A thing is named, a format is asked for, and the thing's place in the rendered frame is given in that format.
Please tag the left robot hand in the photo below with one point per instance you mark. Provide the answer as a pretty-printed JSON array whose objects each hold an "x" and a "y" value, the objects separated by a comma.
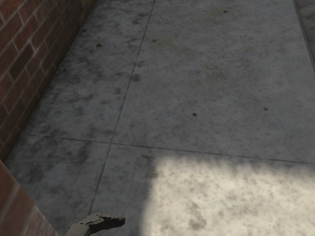
[{"x": 95, "y": 222}]

